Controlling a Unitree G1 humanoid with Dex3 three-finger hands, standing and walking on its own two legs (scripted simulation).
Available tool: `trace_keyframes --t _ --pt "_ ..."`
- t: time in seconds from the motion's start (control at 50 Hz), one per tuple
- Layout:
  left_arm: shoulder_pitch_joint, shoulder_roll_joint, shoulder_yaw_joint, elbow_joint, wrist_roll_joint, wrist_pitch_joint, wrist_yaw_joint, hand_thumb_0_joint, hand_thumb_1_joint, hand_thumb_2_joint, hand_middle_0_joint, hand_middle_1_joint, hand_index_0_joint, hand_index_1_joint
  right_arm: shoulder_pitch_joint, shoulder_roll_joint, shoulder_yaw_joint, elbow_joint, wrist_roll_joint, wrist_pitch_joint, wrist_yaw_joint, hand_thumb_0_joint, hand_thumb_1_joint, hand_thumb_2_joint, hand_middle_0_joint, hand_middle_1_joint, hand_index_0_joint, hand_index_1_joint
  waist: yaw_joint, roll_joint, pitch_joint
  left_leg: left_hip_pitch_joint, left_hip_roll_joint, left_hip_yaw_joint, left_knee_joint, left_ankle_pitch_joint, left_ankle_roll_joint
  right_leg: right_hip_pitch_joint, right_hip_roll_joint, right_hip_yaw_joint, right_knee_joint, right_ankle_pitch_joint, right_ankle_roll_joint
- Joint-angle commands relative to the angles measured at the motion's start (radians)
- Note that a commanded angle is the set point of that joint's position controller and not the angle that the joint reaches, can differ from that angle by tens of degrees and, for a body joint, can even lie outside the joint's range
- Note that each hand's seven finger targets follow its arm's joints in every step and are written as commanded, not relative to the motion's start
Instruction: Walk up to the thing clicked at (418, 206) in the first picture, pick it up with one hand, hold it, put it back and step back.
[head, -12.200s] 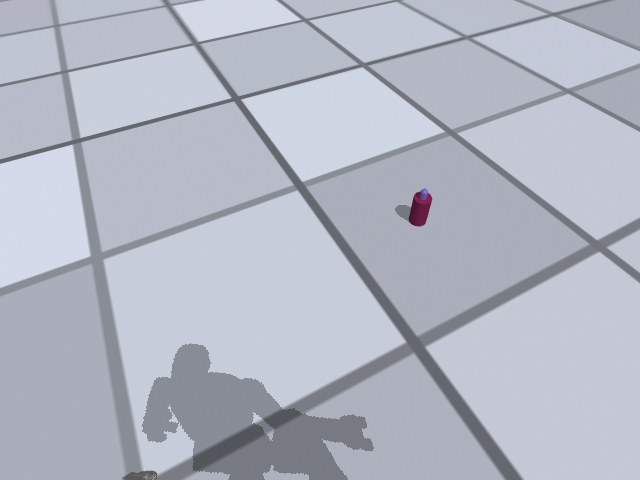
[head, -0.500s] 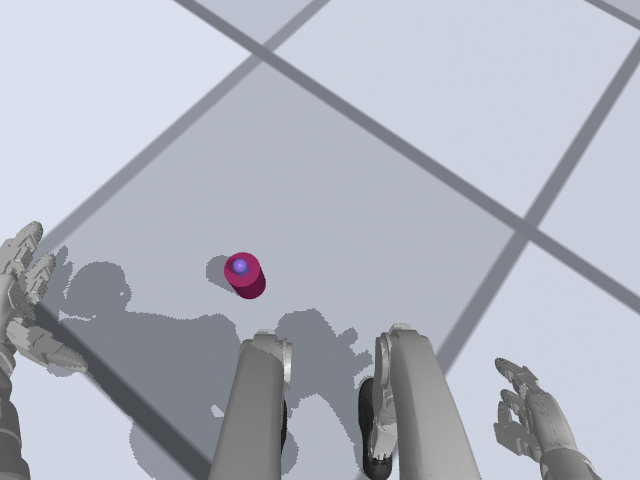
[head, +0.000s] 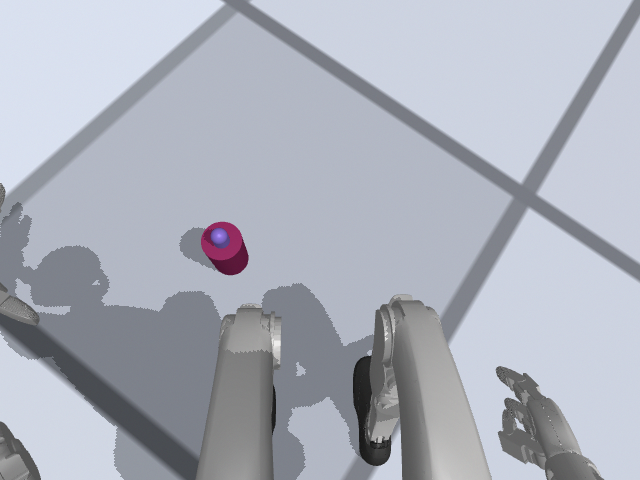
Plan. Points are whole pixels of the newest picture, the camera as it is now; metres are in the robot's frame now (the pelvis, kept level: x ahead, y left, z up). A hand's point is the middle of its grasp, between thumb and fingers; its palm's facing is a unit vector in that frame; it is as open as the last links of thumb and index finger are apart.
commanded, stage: go down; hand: left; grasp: from the side
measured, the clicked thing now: (225, 247) +0.46 +0.19 -0.35
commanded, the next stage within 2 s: approach in 0.78 s
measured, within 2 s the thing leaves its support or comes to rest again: neither
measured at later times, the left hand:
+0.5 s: hand (17, 238) +0.38 +0.37 -0.05, palm faces +0.08 -0.99 -0.10, open 17.6 cm
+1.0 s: hand (22, 226) +0.40 +0.37 -0.05, palm faces +0.07 -0.99 -0.07, open 17.5 cm
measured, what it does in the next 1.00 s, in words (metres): lowers itself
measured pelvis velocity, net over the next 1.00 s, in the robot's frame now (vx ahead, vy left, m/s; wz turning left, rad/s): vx -0.01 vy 0.00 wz -0.01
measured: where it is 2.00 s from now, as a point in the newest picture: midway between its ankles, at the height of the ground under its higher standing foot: (315, 439)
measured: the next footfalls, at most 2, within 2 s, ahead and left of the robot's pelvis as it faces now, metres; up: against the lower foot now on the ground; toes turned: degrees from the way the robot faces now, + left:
none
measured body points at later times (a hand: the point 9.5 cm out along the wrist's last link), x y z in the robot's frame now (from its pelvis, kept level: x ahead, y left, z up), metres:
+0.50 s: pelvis -0.01 +0.00 -0.04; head +0.19 +0.06 +0.36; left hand +0.37 +0.42 -0.04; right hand +0.13 -0.27 -0.14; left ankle +0.07 +0.11 -0.41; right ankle +0.11 -0.12 -0.41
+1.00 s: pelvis -0.01 +0.00 -0.05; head +0.19 +0.06 +0.34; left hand +0.39 +0.42 -0.05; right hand +0.12 -0.28 -0.16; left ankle +0.07 +0.11 -0.41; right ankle +0.11 -0.12 -0.41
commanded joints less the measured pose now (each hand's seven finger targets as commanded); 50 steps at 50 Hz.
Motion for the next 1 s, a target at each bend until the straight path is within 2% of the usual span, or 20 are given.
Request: trace_keyframes --t 0.0,0.04,0.08,0.12,0.18,0.24,0.26,0.28,0.4,0.42,0.46,0.56,0.64,0.7,0.74,0.8,0.86,0.88,0.92,0.98 --pt "-0.212 0.383 0.081 -0.171 -0.029 -0.067 -0.008 0.000 -0.568 0.044 -0.054 -0.056 -0.051 -0.054 0.107 -0.223 -0.082 -0.062 0.003 -0.037 -0.018 0.000 -0.896 -0.900 0.200 0.300 0.200 0.300 0.024 0.189 -0.555 0.357 0.017 0.005 -0.291 0.102 0.023 0.297 0.016 -0.002 -0.157 0.052 -0.041" --pt "-0.218 0.418 0.090 -0.180 -0.022 -0.063 -0.011 0.000 -0.569 0.051 -0.054 -0.057 -0.049 -0.058 0.119 -0.226 -0.079 -0.056 0.001 -0.034 -0.018 0.000 -0.896 -0.901 0.199 0.300 0.200 0.300 0.032 0.212 -0.598 0.372 0.014 0.011 -0.281 0.136 0.019 0.318 0.014 -0.001 -0.143 0.073 -0.042" --pt "-0.231 0.399 0.074 -0.176 -0.022 -0.056 -0.016 0.000 -0.572 0.055 -0.054 -0.063 -0.049 -0.063 0.115 -0.228 -0.075 -0.051 0.002 -0.030 -0.017 0.000 -0.895 -0.901 0.200 0.300 0.200 0.300 0.032 0.225 -0.579 0.382 0.018 -0.003 -0.288 0.133 0.016 0.274 0.014 -0.009 -0.124 0.074 -0.045" --pt "-0.248 0.437 0.103 -0.197 -0.025 -0.052 -0.014 0.000 -0.580 0.060 -0.052 -0.059 -0.045 -0.062 0.118 -0.232 -0.073 -0.051 0.002 -0.026 -0.017 0.000 -0.895 -0.902 0.199 0.300 0.200 0.300 0.039 0.234 -0.600 0.377 0.014 -0.003 -0.277 0.142 0.016 0.273 0.011 -0.009 -0.113 0.079 -0.045" --pt "-0.245 0.425 0.091 -0.184 -0.022 -0.044 -0.018 0.000 -0.598 0.062 -0.051 -0.065 -0.045 -0.068 0.126 -0.226 -0.066 -0.041 0.002 -0.023 -0.017 0.000 -0.903 -0.904 0.199 0.300 0.199 0.300 0.032 0.244 -0.601 0.370 0.011 0.002 -0.257 0.172 0.014 0.261 0.010 -0.011 -0.096 0.094 -0.048" --pt "-0.245 0.418 0.090 -0.155 -0.024 -0.036 -0.020 0.000 -0.590 0.063 -0.050 -0.066 -0.044 -0.068 0.125 -0.229 -0.069 -0.045 0.002 -0.021 -0.017 0.000 -0.902 -0.904 0.199 0.300 0.199 0.300 0.025 0.207 -0.565 0.332 0.009 0.007 -0.244 0.142 0.020 0.254 0.011 -0.009 -0.105 0.073 -0.045" --pt "-0.267 0.419 0.075 -0.157 -0.020 -0.036 -0.024 0.000 -0.592 0.055 -0.053 -0.063 -0.048 -0.064 0.116 -0.225 -0.065 -0.048 0.003 -0.022 -0.017 0.000 -0.903 -0.903 0.199 0.299 0.199 0.299 0.010 0.194 -0.539 0.290 0.007 0.010 -0.239 0.107 0.025 0.249 0.010 -0.011 -0.111 0.042 -0.042" --pt "-0.268 0.428 0.091 -0.156 -0.025 -0.037 -0.022 0.000 -0.586 0.064 -0.049 -0.066 -0.044 -0.067 0.113 -0.228 -0.064 -0.054 0.002 -0.023 -0.016 0.000 -0.900 -0.903 0.199 0.300 0.200 0.300 0.018 0.198 -0.537 0.287 0.007 0.014 -0.235 0.105 0.026 0.255 0.009 -0.010 -0.108 0.044 -0.041" --pt "-0.285 0.417 0.070 -0.130 -0.027 -0.040 -0.038 0.000 -0.571 0.064 -0.048 -0.067 -0.044 -0.067 0.122 -0.232 -0.060 -0.042 0.001 -0.021 -0.012 0.000 -0.897 -0.902 0.200 0.300 0.200 0.300 0.010 0.199 -0.531 0.280 0.010 0.004 -0.224 0.087 0.025 0.216 0.010 -0.018 -0.084 0.030 -0.042" --pt "-0.286 0.414 0.075 -0.123 -0.027 -0.040 -0.039 0.000 -0.576 0.073 -0.046 -0.073 -0.042 -0.074 0.132 -0.235 -0.062 -0.035 0.003 -0.020 -0.011 0.000 -0.896 -0.902 0.199 0.300 0.200 0.300 0.011 0.213 -0.542 0.305 0.011 -0.004 -0.226 0.114 0.020 0.200 0.009 -0.023 -0.069 0.053 -0.045" --pt "-0.335 0.460 0.088 -0.170 -0.026 -0.050 -0.041 0.000 -0.569 0.061 -0.048 -0.065 -0.044 -0.064 0.126 -0.238 -0.060 -0.037 0.000 -0.019 -0.013 0.000 -0.898 -0.902 0.199 0.300 0.200 0.300 0.015 0.241 -0.570 0.318 0.009 -0.002 -0.219 0.113 0.019 0.197 0.007 -0.017 -0.063 0.051 -0.045" --pt "-0.332 0.461 0.092 -0.148 -0.027 -0.055 -0.039 0.000 -0.569 0.075 -0.047 -0.071 -0.042 -0.072 0.126 -0.236 -0.058 -0.036 0.001 -0.020 -0.013 0.000 -0.896 -0.902 0.199 0.300 0.200 0.300 0.008 0.211 -0.543 0.270 0.006 0.005 -0.212 0.074 0.026 0.197 0.008 -0.016 -0.069 0.019 -0.042" --pt "-0.323 0.482 0.107 -0.140 -0.027 -0.049 -0.043 0.000 -0.558 0.081 -0.045 -0.071 -0.040 -0.073 0.137 -0.242 -0.055 -0.030 -0.002 -0.015 -0.012 0.000 -0.898 -0.903 0.200 0.300 0.200 0.300 0.019 0.235 -0.566 0.290 0.004 0.008 -0.198 0.135 0.020 0.202 0.005 -0.017 -0.048 0.065 -0.046" --pt "-0.320 0.451 0.093 -0.116 -0.030 -0.044 -0.052 0.000 -0.543 0.083 -0.043 -0.070 -0.038 -0.072 0.132 -0.242 -0.056 -0.033 -0.001 -0.011 -0.010 0.000 -0.895 -0.902 0.200 0.300 0.200 0.300 0.008 0.222 -0.538 0.276 0.006 0.004 -0.195 0.106 0.023 0.178 0.006 -0.020 -0.049 0.045 -0.044" --pt "-0.332 0.487 0.117 -0.136 -0.033 -0.049 -0.051 0.000 -0.539 0.088 -0.043 -0.073 -0.037 -0.076 0.142 -0.245 -0.054 -0.027 -0.001 -0.011 -0.010 0.000 -0.892 -0.902 0.199 0.300 0.200 0.300 0.016 0.221 -0.571 0.282 0.004 0.007 -0.184 0.140 0.022 0.203 0.005 -0.018 -0.044 0.068 -0.045" --pt "-0.321 0.452 0.101 -0.111 -0.039 -0.048 -0.060 0.000 -0.547 0.087 -0.045 -0.079 -0.039 -0.080 0.146 -0.239 -0.053 -0.024 -0.003 -0.012 -0.008 0.000 -0.897 -0.903 0.200 0.300 0.200 0.300 -0.002 0.193 -0.570 0.259 0.002 0.020 -0.156 0.170 0.026 0.219 0.006 -0.016 -0.046 0.086 -0.042" --pt "-0.349 0.475 0.115 -0.129 -0.035 -0.052 -0.062 0.000 -0.553 0.131 -0.067 -0.120 -0.040 -0.143 0.155 -0.245 -0.057 -0.021 -0.008 -0.009 -0.008 0.000 -0.910 -0.904 0.200 0.300 0.200 0.300 0.001 0.221 -0.600 0.293 0.001 0.020 -0.149 0.221 0.021 0.221 0.004 -0.015 -0.030 0.126 -0.046" --pt "-0.372 0.481 0.104 -0.143 -0.028 -0.055 -0.063 0.000 -0.548 0.051 -0.067 -0.062 -0.045 -0.077 0.149 -0.248 -0.057 -0.021 -0.007 -0.009 -0.008 0.000 -0.886 -0.899 0.198 0.300 0.199 0.300 0.002 0.243 -0.584 0.303 0.004 0.010 -0.159 0.204 0.018 0.179 0.004 -0.017 -0.022 0.110 -0.048" --pt "-0.380 0.424 0.073 -0.064 -0.033 -0.062 -0.071 0.000 -0.534 0.049 -0.061 -0.081 -0.043 -0.094 0.143 -0.247 -0.051 -0.017 -0.008 -0.009 -0.006 0.000 -0.894 -0.901 0.199 0.300 0.199 0.300 -0.031 0.209 -0.506 0.262 0.008 -0.006 -0.151 0.138 0.021 0.122 0.005 -0.024 -0.019 0.062 -0.046" --pt "-0.386 0.382 0.066 0.002 -0.062 -0.110 -0.081 0.000 -0.554 0.032 -0.068 -0.080 -0.052 -0.091 0.125 -0.242 -0.032 -0.024 -0.014 -0.019 0.002 0.000 -0.895 -0.900 0.199 0.300 0.199 0.300 -0.057 0.136 -0.432 0.153 0.007 0.000 -0.106 0.084 0.031 0.119 0.010 -0.031 -0.013 0.024 -0.037"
